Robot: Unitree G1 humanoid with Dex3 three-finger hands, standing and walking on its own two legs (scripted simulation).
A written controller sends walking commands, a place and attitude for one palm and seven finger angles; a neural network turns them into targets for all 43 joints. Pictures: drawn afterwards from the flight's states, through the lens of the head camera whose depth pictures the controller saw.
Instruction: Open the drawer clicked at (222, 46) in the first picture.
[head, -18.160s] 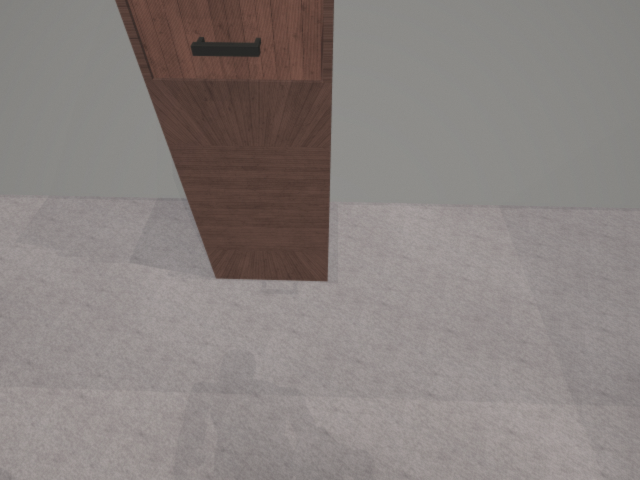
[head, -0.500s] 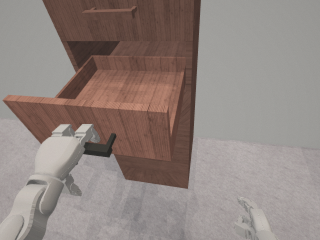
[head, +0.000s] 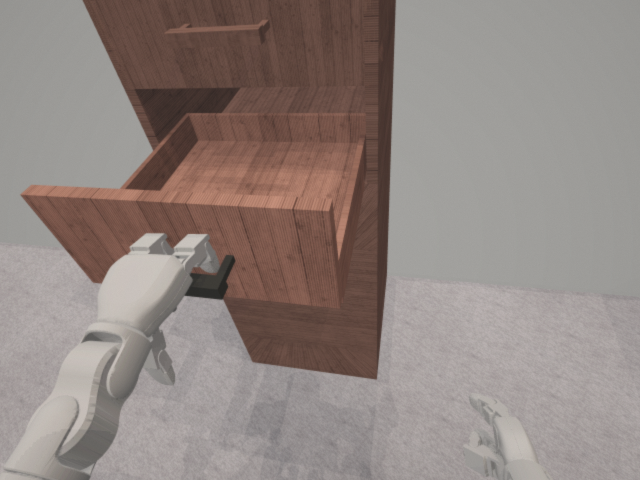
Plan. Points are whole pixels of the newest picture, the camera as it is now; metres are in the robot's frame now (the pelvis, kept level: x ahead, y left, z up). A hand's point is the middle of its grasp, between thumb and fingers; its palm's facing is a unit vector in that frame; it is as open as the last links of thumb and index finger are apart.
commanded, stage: lift the hand off the handle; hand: left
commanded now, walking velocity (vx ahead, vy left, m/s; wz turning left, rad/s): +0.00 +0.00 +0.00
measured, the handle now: (177, 270) +0.31 +0.23 +0.13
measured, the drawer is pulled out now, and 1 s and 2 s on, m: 0.28 0.28 0.28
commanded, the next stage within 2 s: draw the hand back to the body in 1.14 s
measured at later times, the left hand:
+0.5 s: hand (143, 269) +0.26 +0.23 +0.18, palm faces +0.14 -0.03 -0.99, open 13.5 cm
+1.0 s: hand (119, 200) +0.29 +0.23 +0.26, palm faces +0.25 -0.02 -0.97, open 13.8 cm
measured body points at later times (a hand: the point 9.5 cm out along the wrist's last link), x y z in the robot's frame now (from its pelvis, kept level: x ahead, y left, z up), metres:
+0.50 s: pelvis +0.00 +0.00 +0.00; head -0.02 -0.06 +0.45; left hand +0.25 +0.23 +0.24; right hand +0.23 -0.20 -0.10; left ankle +0.00 +0.12 -0.74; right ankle +0.04 -0.10 -0.74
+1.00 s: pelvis -0.01 +0.00 +0.00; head -0.03 -0.06 +0.44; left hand +0.27 +0.23 +0.31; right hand +0.23 -0.19 -0.09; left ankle +0.00 +0.12 -0.74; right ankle +0.04 -0.10 -0.74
